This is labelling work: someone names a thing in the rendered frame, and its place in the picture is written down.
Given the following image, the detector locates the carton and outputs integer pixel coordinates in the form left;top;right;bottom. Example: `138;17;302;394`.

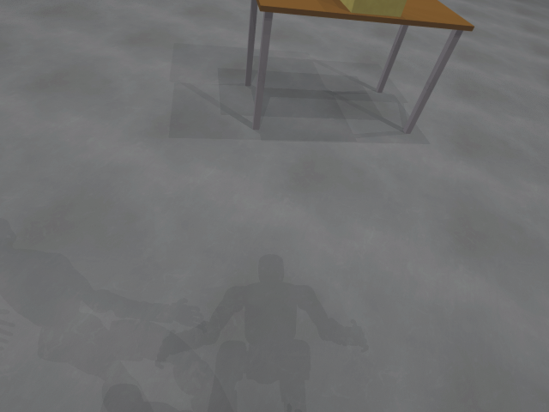
341;0;407;17

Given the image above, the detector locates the table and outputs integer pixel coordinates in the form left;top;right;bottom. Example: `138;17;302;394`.
244;0;474;134

